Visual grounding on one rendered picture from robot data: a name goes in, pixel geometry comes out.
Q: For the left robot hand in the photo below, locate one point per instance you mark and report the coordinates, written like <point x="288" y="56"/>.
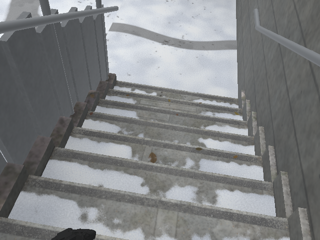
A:
<point x="75" y="234"/>

